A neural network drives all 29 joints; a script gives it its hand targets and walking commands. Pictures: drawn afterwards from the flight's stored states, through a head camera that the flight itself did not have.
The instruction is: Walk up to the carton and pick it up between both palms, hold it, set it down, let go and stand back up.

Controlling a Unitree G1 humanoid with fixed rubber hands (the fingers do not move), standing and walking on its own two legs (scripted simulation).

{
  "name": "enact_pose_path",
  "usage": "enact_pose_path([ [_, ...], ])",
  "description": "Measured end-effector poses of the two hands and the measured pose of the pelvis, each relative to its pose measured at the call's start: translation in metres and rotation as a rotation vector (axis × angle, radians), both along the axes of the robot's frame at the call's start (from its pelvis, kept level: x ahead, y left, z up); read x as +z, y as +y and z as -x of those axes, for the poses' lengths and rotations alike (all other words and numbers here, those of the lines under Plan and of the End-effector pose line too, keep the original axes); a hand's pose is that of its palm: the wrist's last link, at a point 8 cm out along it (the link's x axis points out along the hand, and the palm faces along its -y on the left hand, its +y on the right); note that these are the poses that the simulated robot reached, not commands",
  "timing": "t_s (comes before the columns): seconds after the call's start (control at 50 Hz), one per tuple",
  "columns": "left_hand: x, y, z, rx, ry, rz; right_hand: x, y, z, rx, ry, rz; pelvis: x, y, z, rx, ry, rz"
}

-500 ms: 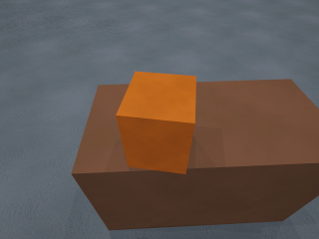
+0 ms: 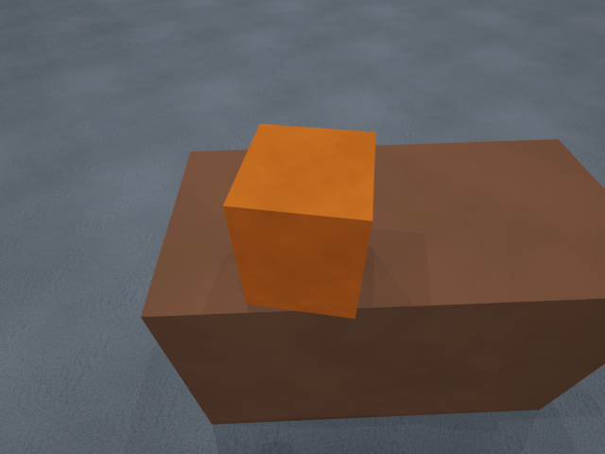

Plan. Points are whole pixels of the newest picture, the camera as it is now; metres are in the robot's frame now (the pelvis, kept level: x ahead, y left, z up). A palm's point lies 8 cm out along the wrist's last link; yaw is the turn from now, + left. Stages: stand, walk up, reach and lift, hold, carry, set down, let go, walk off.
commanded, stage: stand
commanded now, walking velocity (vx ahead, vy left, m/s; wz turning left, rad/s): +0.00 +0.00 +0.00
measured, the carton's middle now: (307, 222) +0.48 +0.00 +0.02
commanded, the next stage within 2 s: none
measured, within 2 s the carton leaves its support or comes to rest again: neither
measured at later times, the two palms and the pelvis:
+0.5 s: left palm out of the picture +0.02 +0.22 -0.13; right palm out of the picture +0.02 -0.24 -0.14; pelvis +0.02 -0.01 +0.00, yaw +0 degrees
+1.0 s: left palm out of the picture +0.05 +0.22 -0.13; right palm out of the picture +0.05 -0.24 -0.14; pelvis +0.05 -0.01 +0.01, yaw +0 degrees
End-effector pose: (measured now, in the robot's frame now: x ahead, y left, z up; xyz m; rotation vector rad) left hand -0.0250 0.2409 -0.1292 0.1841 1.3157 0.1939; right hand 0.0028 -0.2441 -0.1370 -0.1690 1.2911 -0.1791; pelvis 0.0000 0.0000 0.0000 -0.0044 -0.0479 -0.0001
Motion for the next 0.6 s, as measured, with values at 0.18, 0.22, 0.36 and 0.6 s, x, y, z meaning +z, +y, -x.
enact_pose_path([
  [0.18,-0.001,-0.007,-0.009,0.007,-0.001,0.007,-0.001,-0.001,-0.001,-0.014,0.010,-0.004,0.000,-0.004,-0.004,-0.001,0.000,0.001],
  [0.22,-0.002,-0.009,-0.012,0.006,-0.004,0.008,-0.001,-0.001,-0.002,-0.017,0.014,-0.005,0.000,-0.005,-0.006,-0.001,0.001,0.001],
  [0.36,-0.002,-0.013,-0.028,-0.002,-0.016,0.013,0.000,-0.001,-0.006,-0.026,0.026,-0.006,0.001,-0.009,-0.013,-0.003,0.002,0.001],
  [0.6,-0.003,-0.019,-0.054,-0.009,-0.032,0.019,0.000,0.001,-0.021,-0.022,0.031,-0.012,0.003,-0.011,-0.026,-0.004,0.006,0.000],
])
